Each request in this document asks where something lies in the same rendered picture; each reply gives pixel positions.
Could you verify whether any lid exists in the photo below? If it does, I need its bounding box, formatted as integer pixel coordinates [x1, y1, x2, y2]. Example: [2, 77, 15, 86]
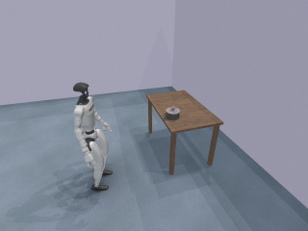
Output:
[166, 107, 181, 115]

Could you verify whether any pot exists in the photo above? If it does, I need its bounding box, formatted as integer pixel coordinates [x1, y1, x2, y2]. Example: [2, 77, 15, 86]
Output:
[165, 111, 181, 120]

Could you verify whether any table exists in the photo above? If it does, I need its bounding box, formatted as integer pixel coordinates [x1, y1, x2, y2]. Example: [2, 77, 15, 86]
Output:
[146, 90, 224, 175]

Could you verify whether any robot right hand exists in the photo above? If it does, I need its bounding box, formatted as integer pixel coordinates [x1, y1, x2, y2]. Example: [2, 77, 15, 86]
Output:
[84, 153, 98, 168]

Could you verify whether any robot left hand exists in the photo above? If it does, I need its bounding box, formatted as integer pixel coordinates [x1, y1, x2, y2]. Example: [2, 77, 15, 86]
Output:
[101, 122, 112, 133]

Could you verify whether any robot right forearm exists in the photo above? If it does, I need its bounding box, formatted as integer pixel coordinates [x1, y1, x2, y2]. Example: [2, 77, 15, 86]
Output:
[75, 129, 90, 155]

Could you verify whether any right robot upper arm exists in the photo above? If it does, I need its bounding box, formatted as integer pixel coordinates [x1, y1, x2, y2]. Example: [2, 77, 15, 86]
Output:
[73, 106, 85, 134]

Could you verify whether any robot right foot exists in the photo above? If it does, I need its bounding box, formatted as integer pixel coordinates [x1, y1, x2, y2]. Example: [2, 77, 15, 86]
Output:
[91, 184, 109, 191]

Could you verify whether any robot right thigh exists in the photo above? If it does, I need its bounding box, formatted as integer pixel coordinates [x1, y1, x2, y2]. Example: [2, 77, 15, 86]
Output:
[86, 139, 104, 170]

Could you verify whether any robot left forearm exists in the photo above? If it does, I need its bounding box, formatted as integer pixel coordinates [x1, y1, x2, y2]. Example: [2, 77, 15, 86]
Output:
[94, 111, 105, 125]

